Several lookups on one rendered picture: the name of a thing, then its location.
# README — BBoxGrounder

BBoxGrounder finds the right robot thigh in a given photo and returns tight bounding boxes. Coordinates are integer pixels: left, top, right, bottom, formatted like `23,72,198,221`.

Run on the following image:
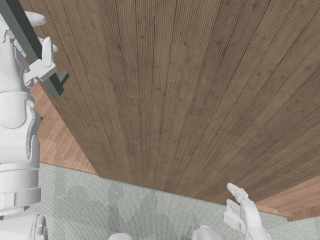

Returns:
191,227,225,240

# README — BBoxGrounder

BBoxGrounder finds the robot left upper arm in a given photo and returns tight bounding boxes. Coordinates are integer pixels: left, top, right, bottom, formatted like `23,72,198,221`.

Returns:
0,214,48,240

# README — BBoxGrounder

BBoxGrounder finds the robot right forearm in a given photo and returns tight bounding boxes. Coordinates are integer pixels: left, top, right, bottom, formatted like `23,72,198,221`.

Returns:
244,226,271,240

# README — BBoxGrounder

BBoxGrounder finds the robot right hand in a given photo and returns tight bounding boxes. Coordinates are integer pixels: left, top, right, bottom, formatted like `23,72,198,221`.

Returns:
224,183,263,236

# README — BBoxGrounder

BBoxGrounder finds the handle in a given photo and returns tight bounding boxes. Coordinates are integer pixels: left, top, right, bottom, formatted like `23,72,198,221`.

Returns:
0,0,70,97

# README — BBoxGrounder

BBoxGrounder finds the robot left forearm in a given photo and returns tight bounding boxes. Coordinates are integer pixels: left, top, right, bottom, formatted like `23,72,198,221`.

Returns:
0,91,41,221

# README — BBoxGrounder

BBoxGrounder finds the wardrobe door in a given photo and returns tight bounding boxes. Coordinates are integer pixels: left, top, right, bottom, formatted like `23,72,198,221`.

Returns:
12,0,320,206
255,175,320,212

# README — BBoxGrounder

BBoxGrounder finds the robot left hand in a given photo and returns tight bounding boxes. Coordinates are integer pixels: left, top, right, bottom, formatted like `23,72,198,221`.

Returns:
0,11,58,95

